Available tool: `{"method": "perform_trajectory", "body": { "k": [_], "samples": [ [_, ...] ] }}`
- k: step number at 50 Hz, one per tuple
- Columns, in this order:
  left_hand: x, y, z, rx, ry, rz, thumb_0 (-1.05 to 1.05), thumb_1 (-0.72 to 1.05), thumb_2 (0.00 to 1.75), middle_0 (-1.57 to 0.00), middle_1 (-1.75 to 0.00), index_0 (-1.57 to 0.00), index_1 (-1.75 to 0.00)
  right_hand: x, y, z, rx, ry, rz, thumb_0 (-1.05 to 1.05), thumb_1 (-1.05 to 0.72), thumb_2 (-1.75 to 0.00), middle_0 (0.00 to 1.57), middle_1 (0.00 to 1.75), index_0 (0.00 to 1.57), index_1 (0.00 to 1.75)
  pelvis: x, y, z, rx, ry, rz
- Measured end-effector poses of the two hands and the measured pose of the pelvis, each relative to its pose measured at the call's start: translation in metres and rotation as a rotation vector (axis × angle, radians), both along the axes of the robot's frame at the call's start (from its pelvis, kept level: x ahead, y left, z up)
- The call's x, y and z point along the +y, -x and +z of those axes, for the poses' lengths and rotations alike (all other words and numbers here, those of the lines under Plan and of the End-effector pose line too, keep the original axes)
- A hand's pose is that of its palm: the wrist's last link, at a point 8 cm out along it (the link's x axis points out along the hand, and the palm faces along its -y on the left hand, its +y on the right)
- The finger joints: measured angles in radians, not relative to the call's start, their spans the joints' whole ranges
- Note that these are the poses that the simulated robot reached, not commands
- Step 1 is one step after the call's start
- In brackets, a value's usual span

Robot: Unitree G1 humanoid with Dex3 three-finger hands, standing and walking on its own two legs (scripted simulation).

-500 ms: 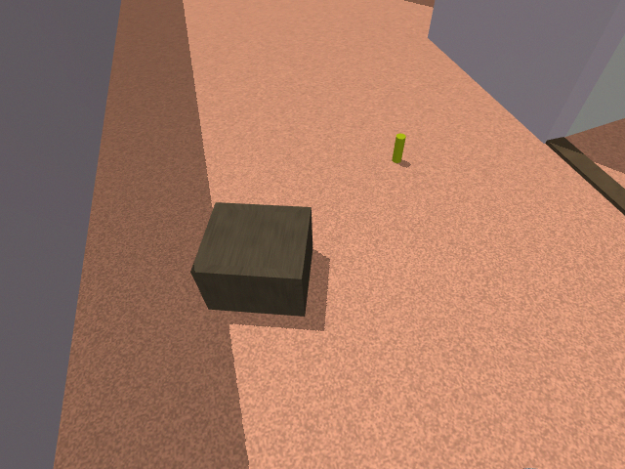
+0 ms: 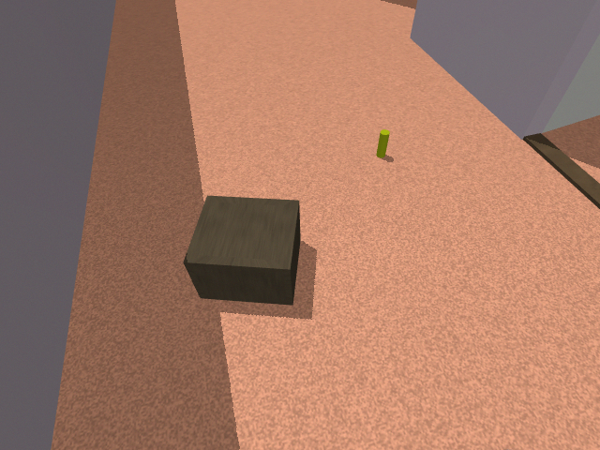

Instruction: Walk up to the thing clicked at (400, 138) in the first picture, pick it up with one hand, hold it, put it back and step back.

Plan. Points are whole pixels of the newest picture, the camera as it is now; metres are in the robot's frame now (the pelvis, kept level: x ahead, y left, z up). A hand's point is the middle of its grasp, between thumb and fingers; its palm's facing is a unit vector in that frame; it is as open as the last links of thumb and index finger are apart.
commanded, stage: stand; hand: left
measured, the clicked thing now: (382, 144) +1.56 -0.45 -0.71
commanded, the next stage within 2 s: walk up in 0.62 s
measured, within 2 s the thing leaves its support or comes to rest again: neither
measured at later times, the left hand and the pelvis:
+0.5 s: hand out of the picture +0.08 +0.26 -0.16, palm faces -0.03 -0.94 -0.35, open 7.4 cm; pelvis +0.00 +0.00 +0.00, yaw +0 degrees
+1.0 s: hand (186, 404) +0.22 +0.20 -0.14, palm faces -0.19 -0.88 -0.44, open 7.4 cm; pelvis +0.08 -0.09 -0.04, yaw -11 degrees
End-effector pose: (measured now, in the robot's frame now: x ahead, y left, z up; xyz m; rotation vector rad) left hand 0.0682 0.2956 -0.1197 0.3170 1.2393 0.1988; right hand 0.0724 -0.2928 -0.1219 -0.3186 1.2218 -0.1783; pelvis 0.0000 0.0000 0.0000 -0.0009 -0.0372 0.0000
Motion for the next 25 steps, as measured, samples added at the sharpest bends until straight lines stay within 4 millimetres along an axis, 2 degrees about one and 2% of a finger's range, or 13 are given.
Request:
{"method": "perform_trajectory", "body": {
  "k": [25],
  "samples": [
    [0.0037, -0.0018, 0.0004, -0.003, -0.003, -0.009, 0.01, 0.9, 0.9, -0.2, -0.3, -0.2, -0.3, 0.0011, 0.0002, 0.0015, 0.006, 0.005, -0.006, 0.0, -0.9, -0.9, 0.21, 0.29, 0.21, 0.3, 0.0035, -0.002, 0.0005, 0.004, 0.002, 0.002]
  ]
}}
